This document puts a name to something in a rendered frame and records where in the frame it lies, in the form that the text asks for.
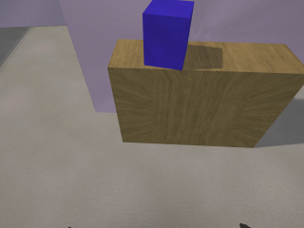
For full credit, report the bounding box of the pedestal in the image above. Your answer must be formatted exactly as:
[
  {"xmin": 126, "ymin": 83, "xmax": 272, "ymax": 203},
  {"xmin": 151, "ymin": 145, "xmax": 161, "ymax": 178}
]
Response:
[{"xmin": 107, "ymin": 39, "xmax": 304, "ymax": 148}]

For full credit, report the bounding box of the carton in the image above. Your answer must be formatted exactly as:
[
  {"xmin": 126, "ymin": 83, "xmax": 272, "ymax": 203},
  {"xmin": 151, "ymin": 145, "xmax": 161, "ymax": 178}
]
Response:
[{"xmin": 142, "ymin": 0, "xmax": 195, "ymax": 70}]

